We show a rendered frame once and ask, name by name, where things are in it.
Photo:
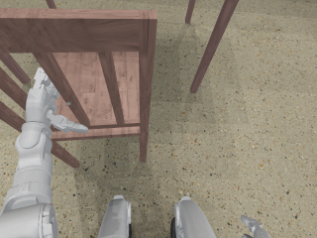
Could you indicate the robot right shin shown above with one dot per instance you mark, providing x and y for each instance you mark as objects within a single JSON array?
[{"x": 179, "y": 231}]

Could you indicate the left robot upper arm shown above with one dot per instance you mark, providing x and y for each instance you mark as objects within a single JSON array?
[{"x": 33, "y": 221}]

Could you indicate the robot left forearm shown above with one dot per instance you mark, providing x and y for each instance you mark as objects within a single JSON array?
[{"x": 34, "y": 171}]

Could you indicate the right robot thigh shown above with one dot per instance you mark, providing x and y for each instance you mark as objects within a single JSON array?
[{"x": 191, "y": 218}]

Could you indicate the robot right hand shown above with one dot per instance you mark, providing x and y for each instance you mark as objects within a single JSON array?
[{"x": 255, "y": 228}]

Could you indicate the chair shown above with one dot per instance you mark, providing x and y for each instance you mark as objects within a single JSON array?
[{"x": 99, "y": 60}]

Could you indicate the robot left hand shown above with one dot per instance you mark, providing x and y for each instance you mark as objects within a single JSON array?
[{"x": 41, "y": 98}]

